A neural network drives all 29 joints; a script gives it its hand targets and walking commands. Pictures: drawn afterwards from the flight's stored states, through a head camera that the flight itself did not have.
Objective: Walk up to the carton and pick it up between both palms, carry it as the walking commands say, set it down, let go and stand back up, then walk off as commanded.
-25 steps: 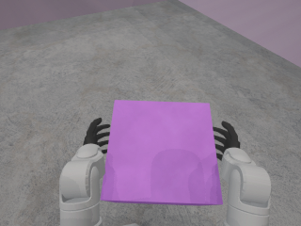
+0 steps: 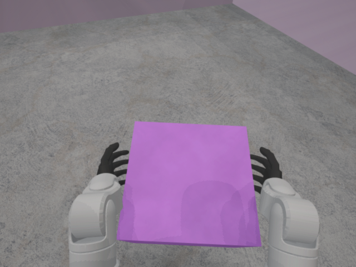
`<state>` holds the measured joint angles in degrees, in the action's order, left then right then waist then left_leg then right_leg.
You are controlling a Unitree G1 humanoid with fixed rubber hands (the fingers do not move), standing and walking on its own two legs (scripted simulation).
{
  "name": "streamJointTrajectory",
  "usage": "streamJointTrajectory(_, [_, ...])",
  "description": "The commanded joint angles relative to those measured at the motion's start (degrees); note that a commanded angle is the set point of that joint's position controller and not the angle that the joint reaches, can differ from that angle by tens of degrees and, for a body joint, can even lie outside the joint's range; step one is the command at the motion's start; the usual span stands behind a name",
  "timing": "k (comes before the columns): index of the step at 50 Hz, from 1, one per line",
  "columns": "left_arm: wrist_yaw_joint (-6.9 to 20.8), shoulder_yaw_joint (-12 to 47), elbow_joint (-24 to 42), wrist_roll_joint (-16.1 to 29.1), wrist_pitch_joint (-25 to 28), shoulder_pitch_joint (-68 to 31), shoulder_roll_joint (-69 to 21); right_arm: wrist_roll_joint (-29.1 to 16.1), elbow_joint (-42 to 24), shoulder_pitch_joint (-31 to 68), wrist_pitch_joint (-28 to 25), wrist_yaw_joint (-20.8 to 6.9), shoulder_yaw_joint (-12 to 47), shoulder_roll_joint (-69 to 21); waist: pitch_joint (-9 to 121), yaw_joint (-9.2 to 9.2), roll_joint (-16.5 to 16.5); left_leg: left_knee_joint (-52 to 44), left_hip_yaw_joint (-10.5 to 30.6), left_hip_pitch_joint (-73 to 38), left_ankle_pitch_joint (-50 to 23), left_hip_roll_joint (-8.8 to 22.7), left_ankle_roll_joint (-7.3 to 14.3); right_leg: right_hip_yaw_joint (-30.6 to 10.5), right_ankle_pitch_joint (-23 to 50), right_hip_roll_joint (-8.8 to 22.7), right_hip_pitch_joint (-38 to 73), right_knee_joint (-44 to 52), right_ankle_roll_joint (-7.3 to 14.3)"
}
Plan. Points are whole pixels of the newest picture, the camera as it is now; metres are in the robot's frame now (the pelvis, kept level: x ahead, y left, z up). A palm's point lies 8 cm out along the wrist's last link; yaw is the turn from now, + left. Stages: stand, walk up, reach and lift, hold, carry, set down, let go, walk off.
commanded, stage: carry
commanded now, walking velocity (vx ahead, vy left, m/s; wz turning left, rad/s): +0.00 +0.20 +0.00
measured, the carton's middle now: (186, 187) +0.29 +0.03 +0.02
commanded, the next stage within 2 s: none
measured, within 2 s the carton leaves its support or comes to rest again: neither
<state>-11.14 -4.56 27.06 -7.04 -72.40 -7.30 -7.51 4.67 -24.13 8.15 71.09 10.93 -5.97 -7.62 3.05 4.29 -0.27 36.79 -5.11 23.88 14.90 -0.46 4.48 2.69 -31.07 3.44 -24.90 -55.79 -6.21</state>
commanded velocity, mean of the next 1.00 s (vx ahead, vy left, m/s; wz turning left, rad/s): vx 0.00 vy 0.20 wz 0.00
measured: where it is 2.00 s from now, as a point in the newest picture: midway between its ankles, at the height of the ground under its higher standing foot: outside the picture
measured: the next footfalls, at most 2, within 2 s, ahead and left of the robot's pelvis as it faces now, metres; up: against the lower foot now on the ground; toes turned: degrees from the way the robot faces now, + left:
right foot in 0.14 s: -0.02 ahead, -0.09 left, +0.00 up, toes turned -6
left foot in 0.42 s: +0.00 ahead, +0.25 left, +0.00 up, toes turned +2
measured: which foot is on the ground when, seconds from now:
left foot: down 0.00-0.16, up 0.18-0.40, down 0.42-0.84, up 0.86-1.00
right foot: up 0.00-0.12, down 0.14-0.42, up 0.44-0.80, down 0.82-1.00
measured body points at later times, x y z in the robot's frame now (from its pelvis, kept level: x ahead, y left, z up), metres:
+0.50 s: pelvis -0.08 +0.15 +0.00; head -0.08 +0.17 +0.45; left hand +0.18 +0.33 +0.08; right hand +0.19 +0.00 +0.09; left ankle -0.04 +0.24 -0.72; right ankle -0.09 -0.04 -0.69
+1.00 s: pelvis -0.17 +0.28 +0.01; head -0.15 +0.28 +0.45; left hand +0.12 +0.42 +0.10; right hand +0.09 +0.10 +0.10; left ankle -0.11 +0.41 -0.69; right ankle -0.18 +0.12 -0.72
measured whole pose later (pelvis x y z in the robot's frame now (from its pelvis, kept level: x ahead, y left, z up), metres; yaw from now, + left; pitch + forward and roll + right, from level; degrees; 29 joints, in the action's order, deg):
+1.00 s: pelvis -0.17 +0.28 +0.01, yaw -1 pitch +3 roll +2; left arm -10.5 -3.4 27.7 -6.4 -70.0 -7.9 -7.6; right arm 5.4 -30.0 6.4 71.6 11.9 -5.5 -7.4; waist 2.2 -2.3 -2.0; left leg 47.4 -0.6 31.6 17.5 -1.2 1.5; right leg 2.8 -18.0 9.1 -20.2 -35.4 -3.8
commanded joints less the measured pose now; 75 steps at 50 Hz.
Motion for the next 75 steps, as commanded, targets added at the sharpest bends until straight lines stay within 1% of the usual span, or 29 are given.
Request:
streamJointTrajectory(1, [15.3, 40.7, 5.9, 27.2, 0.7, -29.3, -54.3, -17.2, -5.6, 19.5, -0.4, -13.3, 35.6, -53.1, 15.8, -4.78, 8.2, -15.8, 18.2, -12.7, -16.4, 13.5, 7.2, 3.8, -1.0, -2.1, -3.3, 4.7, 3.1])
streamJointTrajectory(4, [15.1, 40.1, 6.9, 27.5, 1.1, -27.8, -55.2, -19.0, -8.2, 21.9, -0.4, -13.1, 37.5, -54.0, 20.3, -3.70, 6.9, -15.8, 16.7, -14.3, -17.5, 13.1, 5.1, 4.4, 6.1, -3.0, 6.6, 21.6, 4.3])
streamJointTrajectory(6, [15.2, 38.7, 5.9, 26.2, 1.6, -24.8, -55.0, -19.6, -8.6, 21.6, -0.8, -12.8, 38.9, -53.9, 25.4, -2.55, 3.2, -11.3, 11.0, -2.4, -18.1, 9.2, -1.9, -2.1, 15.7, 4.8, 26.1, 32.7, 6.0])
streamJointTrajectory(8, [15.7, 36.8, 4.8, 25.3, 2.7, -23.4, -55.4, -21.1, -13.9, 26.8, -1.2, -12.9, 41.2, -54.3, 21.9, -2.74, -25.7, 12.2, 1.9, 17.0, 12.0, 1.7, -6.8, -25.7, 40.3, 29.6, 30.5, 33.1, 15.6])
streamJointTrajectory(9, [15.3, 36.5, 5.3, 25.1, 3.0, -21.9, -56.6, -22.1, -13.7, 26.9, -0.8, -13.5, 41.5, -55.4, 19.6, -2.60, -19.5, 21.0, 8.0, 17.4, 12.4, 3.4, -5.5, -23.0, 44.8, 29.0, 25.0, 32.3, 18.6])
streamJointTrajectory(11, [15.0, 35.5, 5.7, 23.4, 3.5, -22.5, -57.5, -23.6, -13.2, 30.0, -1.2, -14.3, 44.2, -58.0, 16.2, -2.89, -10.4, 22.3, 9.2, 13.0, 5.7, 2.9, -5.1, -11.8, 35.0, 20.5, 17.2, 33.9, 13.9])
streamJointTrajectory(19, [12.3, 34.2, 4.4, 19.5, 1.2, -17.5, -49.1, -23.4, -7.8, 22.7, 1.8, -14.6, 40.9, -50.4, 16.1, -4.33, -12.0, -9.3, 0.2, -7.0, 1.7, 0.4, -4.9, -2.3, 33.0, 13.3, 7.8, 22.7, 6.4])
streamJointTrajectory(20, [12.1, 34.8, 4.4, 19.5, 1.2, -18.4, -49.3, -23.2, -7.0, 22.7, 1.8, -14.7, 40.2, -50.7, 17.6, -4.48, -4.2, -15.1, 7.3, -13.9, -4.4, 4.8, -3.9, 1.2, 22.3, 9.6, 3.9, 15.5, 3.4])
streamJointTrajectory(21, [12.2, 35.6, 6.3, 20.1, 1.1, -21.4, -49.5, -23.4, -7.2, 23.4, 1.4, -14.8, 40.1, -50.2, 17.7, -4.46, 13.7, -14.4, 22.9, -20.6, -34.3, 17.8, -0.5, 5.8, 2.0, 3.2, -7.9, 2.8, 0.3])
streamJointTrajectory(22, [12.5, 36.4, 5.8, 21.2, 1.2, -20.9, -51.4, -23.8, -8.2, 23.1, 0.9, -14.9, 40.2, -51.4, 16.8, -4.17, 19.7, -13.4, 24.0, -19.4, -45.0, 20.9, 4.2, 6.1, -10.9, 0.5, -11.4, -5.3, 0.7])
streamJointTrajectory(28, [14.6, 42.3, 7.0, 27.0, 2.1, -29.3, -58.3, -19.8, -8.6, 22.3, -1.3, -14.8, 36.2, -54.2, 13.8, -4.34, 7.9, -16.2, 13.1, -12.5, -8.5, 10.2, 2.8, 3.7, 2.5, -0.2, -8.3, -9.5, 1.6])
streamJointTrajectory(35, [14.8, 40.9, 5.2, 27.3, 0.2, -28.0, -53.7, -17.3, -7.0, 20.3, -0.3, -13.0, 35.4, -50.8, 16.4, -4.57, 8.9, -21.1, 19.4, -13.6, -8.5, 13.5, 5.4, 3.0, -0.1, -1.9, 0.0, 7.3, 2.9])
streamJointTrajectory(38, [14.8, 39.7, 6.9, 26.9, 1.1, -25.7, -54.3, -19.7, -10.7, 22.5, -0.7, -13.2, 37.7, -52.9, 22.2, -3.56, 7.8, -23.3, 15.7, -13.9, -17.1, 10.7, -1.8, 6.1, 3.7, -4.3, 12.3, 24.1, 5.1])
streamJointTrajectory(40, [14.6, 38.4, 7.2, 25.8, 2.0, -23.4, -55.2, -21.4, -13.5, 25.0, -1.2, -13.2, 40.4, -53.6, 26.3, -2.21, 4.2, -19.1, 7.2, -1.5, -15.7, 5.6, -8.4, 3.4, 13.0, 1.9, 33.1, 36.7, 6.2])
streamJointTrajectory(41, [14.9, 36.3, 5.8, 24.6, 2.6, -20.8, -54.1, -21.7, -14.5, 25.7, -1.1, -13.1, 42.0, -54.1, 27.2, -1.48, -14.4, -8.1, 1.8, 9.6, -4.3, 1.2, -12.8, -16.9, 14.4, 18.6, 40.2, 40.1, 11.2])
streamJointTrajectory(42, [14.8, 35.8, 6.0, 24.2, 3.0, -22.0, -55.1, -22.6, -15.6, 28.1, -0.9, -13.4, 42.5, -53.6, 21.4, -2.19, -26.6, 12.9, 2.5, 14.3, 11.4, 1.7, -10.8, -25.9, 25.4, 30.8, 29.5, 36.7, 17.5])
streamJointTrajectory(43, [14.5, 35.6, 5.5, 23.7, 3.3, -19.9, -56.5, -23.2, -17.0, 30.1, -0.9, -13.7, 43.2, -54.5, 18.3, -2.51, -21.0, 20.8, 10.9, 16.0, 9.3, 5.0, -7.5, -21.5, 33.7, 29.1, 24.1, 34.6, 18.4])
streamJointTrajectory(46, [14.2, 35.4, 6.1, 22.7, 3.4, -20.8, -55.1, -23.3, -13.5, 28.1, -1.0, -14.3, 44.4, -55.1, 13.5, -3.44, -7.7, 16.3, 7.5, 12.0, 1.8, 3.4, -6.6, -6.5, 31.0, 18.4, 16.0, 34.6, 10.9])
streamJointTrajectory(52, [12.8, 34.9, 5.7, 21.0, 1.7, -18.4, -50.6, -23.9, -10.4, 24.8, 0.8, -14.3, 42.2, -51.9, 15.2, -4.19, -15.5, -6.6, 0.1, -2.9, 2.3, 1.0, -5.9, -2.7, 39.1, 15.1, 11.9, 26.3, 6.7])
streamJointTrajectory(54, [12.8, 35.7, 5.8, 20.9, 1.3, -19.5, -49.7, -23.1, -9.0, 24.1, 1.3, -14.3, 41.0, -51.0, 18.8, -4.49, -4.2, -13.6, 6.0, -17.2, -7.2, 4.8, -4.3, 2.9, 23.4, 9.2, 3.7, 14.8, 2.3])
streamJointTrajectory(55, [12.9, 36.4, 6.4, 21.5, 1.1, -21.1, -50.3, -22.3, -8.1, 22.9, 1.0, -14.2, 39.7, -50.2, 18.7, -4.68, 12.5, -13.0, 21.5, -23.0, -34.3, 16.8, -0.8, 6.0, 1.1, 3.6, -7.9, 4.1, -0.1])
streamJointTrajectory(56, [12.9, 37.5, 6.7, 22.5, 1.4, -21.8, -51.8, -23.2, -9.6, 24.1, 0.1, -14.3, 39.6, -51.0, 17.1, -4.25, 18.8, -12.7, 23.5, -20.7, -44.7, 19.7, 3.4, 6.0, -11.5, 0.8, -11.0, -3.5, 0.2])
streamJointTrajectory(59, [14.3, 40.4, 6.1, 25.2, 2.0, -24.2, -57.2, -22.5, -12.2, 25.1, -1.1, -14.6, 39.9, -54.4, 15.7, -4.30, 7.2, -13.1, 16.0, -15.8, -22.8, 13.3, 4.5, 2.5, -3.1, 0.8, -7.7, -7.4, 0.9])
streamJointTrajectory(62, [14.6, 42.6, 8.1, 27.0, 2.3, -29.7, -57.3, -20.3, -8.3, 22.6, -1.3, -14.9, 36.9, -54.0, 14.2, -4.32, 9.9, -16.0, 13.4, -14.0, -7.0, 9.8, 2.4, 3.9, 1.1, -0.4, -6.4, -7.3, 1.3])
streamJointTrajectory(67, [14.9, 41.6, 6.8, 27.5, 0.9, -28.3, -53.0, -17.1, -6.7, 18.6, -0.8, -13.4, 34.8, -50.1, 15.3, -4.88, 11.1, -19.7, 20.3, -12.7, -9.5, 13.7, 6.8, 4.1, -0.7, -1.8, -1.4, 3.4, 2.0])
streamJointTrajectory(71, [15.1, 38.8, 5.1, 26.5, 1.1, -24.7, -53.6, -19.1, -9.7, 22.3, -0.7, -13.0, 37.9, -51.8, 21.3, -3.02, 5.7, -18.7, 13.2, -9.3, -7.8, 10.2, 1.9, 5.2, 8.8, -2.3, 15.7, 28.3, 4.8])
streamJointTrajectory(72, [15.2, 38.2, 5.9, 26.3, 1.7, -24.0, -54.6, -20.3, -12.5, 24.7, -1.3, -12.9, 39.7, -52.9, 24.1, -2.64, 1.1, -16.9, 10.9, -2.9, -8.9, 7.9, -2.6, 2.2, 13.9, 1.5, 27.9, 34.9, 5.5])
streamJointTrajectory(74, [15.5, 36.4, 5.4, 25.1, 3.2, -23.5, -53.5, -20.9, -15.1, 26.3, -1.4, -12.9, 41.6, -52.3, 22.0, -2.59, -28.7, 6.7, 2.4, 14.4, 9.5, 0.9, -8.2, -24.8, 26.6, 28.0, 32.5, 36.4, 13.7])
streamJointTrajectory(75, [15.4, 35.2, 3.2, 23.8, 3.0, -20.1, -53.7, -21.3, -16.1, 28.8, -1.2, -13.0, 42.2, -52.2, 16.9, -2.75, -23.4, 15.5, 5.7, 17.5, 9.4, 3.8, -6.4, -19.7, 35.8, 28.0, 27.8, 33.9, 15.2])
